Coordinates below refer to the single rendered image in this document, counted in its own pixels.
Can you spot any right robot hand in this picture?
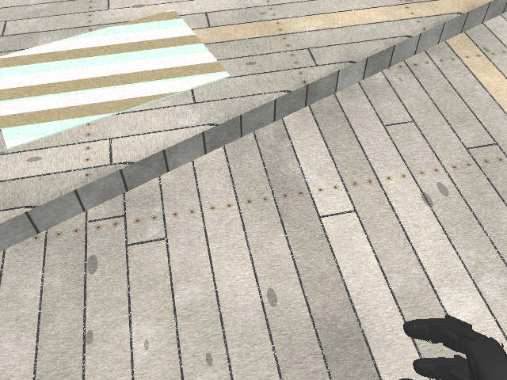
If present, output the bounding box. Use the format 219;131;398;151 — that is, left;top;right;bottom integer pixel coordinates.
399;315;507;380

